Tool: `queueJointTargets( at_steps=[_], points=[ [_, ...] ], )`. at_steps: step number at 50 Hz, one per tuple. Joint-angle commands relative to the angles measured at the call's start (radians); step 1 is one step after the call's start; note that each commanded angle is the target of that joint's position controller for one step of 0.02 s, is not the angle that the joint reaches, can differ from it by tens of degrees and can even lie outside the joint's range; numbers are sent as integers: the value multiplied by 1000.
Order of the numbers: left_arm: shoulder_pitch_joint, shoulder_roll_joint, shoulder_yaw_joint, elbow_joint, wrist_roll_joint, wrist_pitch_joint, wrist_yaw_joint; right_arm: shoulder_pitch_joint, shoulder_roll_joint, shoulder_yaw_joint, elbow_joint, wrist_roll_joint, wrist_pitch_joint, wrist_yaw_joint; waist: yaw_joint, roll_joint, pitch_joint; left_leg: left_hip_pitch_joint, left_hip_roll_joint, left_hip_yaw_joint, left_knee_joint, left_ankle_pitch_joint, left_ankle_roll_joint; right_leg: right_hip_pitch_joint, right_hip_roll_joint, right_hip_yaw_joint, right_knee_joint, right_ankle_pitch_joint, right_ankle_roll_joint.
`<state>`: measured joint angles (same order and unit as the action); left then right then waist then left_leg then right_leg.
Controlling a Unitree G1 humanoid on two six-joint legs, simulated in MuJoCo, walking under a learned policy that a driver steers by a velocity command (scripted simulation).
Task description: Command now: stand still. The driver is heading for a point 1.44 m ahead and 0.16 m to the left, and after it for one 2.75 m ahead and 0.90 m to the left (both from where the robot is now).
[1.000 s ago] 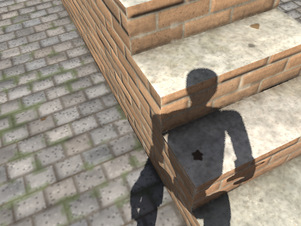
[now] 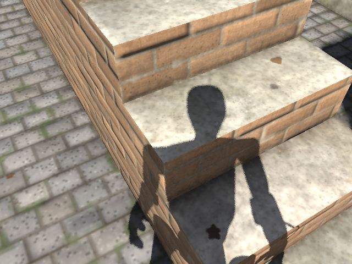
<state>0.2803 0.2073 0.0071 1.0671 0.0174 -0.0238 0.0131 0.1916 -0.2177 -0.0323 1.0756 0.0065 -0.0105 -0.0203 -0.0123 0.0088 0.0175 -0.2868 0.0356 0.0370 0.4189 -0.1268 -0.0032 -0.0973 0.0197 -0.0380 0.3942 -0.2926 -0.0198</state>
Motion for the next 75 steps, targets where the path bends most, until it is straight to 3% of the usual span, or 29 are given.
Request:
queueJointTargets(
  at_steps=[1,8,32,75],
  points=[
    [72,91,13,-17,2,-4,2,23,-111,-20,-24,5,1,-8,1,-14,-8,112,52,-63,-25,159,43,-94,-77,69,-87,212,-4],
    [89,99,10,-17,1,-10,2,14,-108,-26,-22,0,19,-16,-1,-10,-2,128,48,-66,-27,162,45,-97,-78,65,-97,204,-1],
    [163,89,6,-2,-3,-9,14,29,-98,-32,2,-2,24,-17,-1,-7,27,121,41,-67,-55,110,42,-112,-73,58,-123,89,3],
    [224,69,12,-14,-5,-13,13,71,-90,-35,1,1,28,-26,-2,-9,39,117,39,-72,-54,118,41,-110,-73,59,-128,106,2]
  ],
)
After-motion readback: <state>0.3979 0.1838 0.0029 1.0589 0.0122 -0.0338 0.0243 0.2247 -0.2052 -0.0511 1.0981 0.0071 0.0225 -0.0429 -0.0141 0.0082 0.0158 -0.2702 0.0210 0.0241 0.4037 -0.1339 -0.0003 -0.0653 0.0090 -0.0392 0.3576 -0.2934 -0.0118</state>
